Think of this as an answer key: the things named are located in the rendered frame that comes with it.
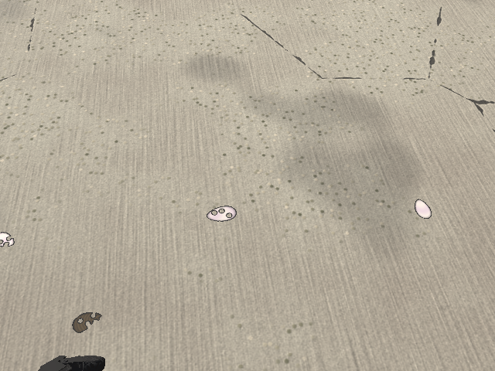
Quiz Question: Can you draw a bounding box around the robot left hand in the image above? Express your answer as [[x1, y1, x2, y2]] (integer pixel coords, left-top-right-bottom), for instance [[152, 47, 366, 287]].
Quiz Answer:
[[38, 356, 105, 371]]

